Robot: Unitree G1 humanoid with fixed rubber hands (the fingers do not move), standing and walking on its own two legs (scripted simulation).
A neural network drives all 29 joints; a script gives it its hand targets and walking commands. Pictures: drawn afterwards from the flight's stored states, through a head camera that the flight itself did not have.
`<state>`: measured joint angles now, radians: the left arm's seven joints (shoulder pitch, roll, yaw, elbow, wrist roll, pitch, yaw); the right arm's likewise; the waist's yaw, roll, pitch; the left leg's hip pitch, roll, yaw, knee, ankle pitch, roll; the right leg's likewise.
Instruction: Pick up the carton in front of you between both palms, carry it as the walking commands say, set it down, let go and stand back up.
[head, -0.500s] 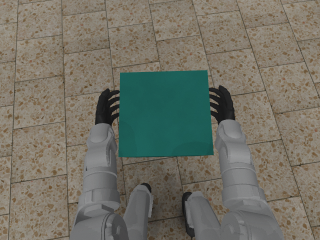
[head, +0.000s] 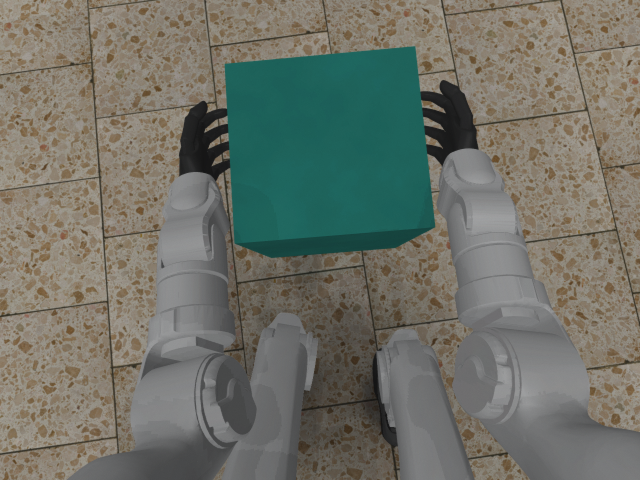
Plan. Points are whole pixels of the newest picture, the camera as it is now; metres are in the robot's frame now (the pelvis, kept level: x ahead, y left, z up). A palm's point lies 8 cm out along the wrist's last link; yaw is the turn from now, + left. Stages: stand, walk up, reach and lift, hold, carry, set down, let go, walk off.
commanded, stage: set down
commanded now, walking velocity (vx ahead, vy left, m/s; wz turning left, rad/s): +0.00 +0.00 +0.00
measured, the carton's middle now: (327, 175) +0.49 +0.06 -0.17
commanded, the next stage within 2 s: none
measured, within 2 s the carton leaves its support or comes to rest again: rests again in 1.86 s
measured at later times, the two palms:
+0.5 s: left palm (218, 187) +0.47 +0.23 -0.24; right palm (406, 161) +0.54 -0.06 -0.24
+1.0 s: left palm (229, 194) +0.48 +0.23 -0.32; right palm (396, 166) +0.56 -0.06 -0.32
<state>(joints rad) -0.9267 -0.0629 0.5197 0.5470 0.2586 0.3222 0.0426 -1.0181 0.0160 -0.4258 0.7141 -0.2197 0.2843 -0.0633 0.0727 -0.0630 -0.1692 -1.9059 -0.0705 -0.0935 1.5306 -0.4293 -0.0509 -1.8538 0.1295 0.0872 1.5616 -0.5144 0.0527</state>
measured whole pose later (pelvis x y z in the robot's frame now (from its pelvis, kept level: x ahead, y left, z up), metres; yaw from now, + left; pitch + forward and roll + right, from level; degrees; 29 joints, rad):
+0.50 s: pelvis -0.02 -0.01 -0.10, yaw +0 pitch +47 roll +0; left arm -1.20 0.05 0.57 0.64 0.20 0.30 0.05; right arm -1.37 -0.13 -0.29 0.90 -0.14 0.27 -0.13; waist 0.12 -0.05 0.07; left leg -2.21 -0.09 -0.09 1.88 -0.49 -0.09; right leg -2.17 0.18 0.08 1.92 -0.58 0.07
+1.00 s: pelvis -0.01 -0.01 -0.15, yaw +0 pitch +43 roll +2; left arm -1.28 0.12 0.53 0.76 0.10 0.26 0.05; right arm -1.51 -0.24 -0.12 1.06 -0.02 0.23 -0.14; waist 0.15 -0.05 0.25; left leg -2.27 -0.06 -0.06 2.08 -0.57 -0.08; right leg -2.24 0.19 0.08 2.14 -0.65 0.07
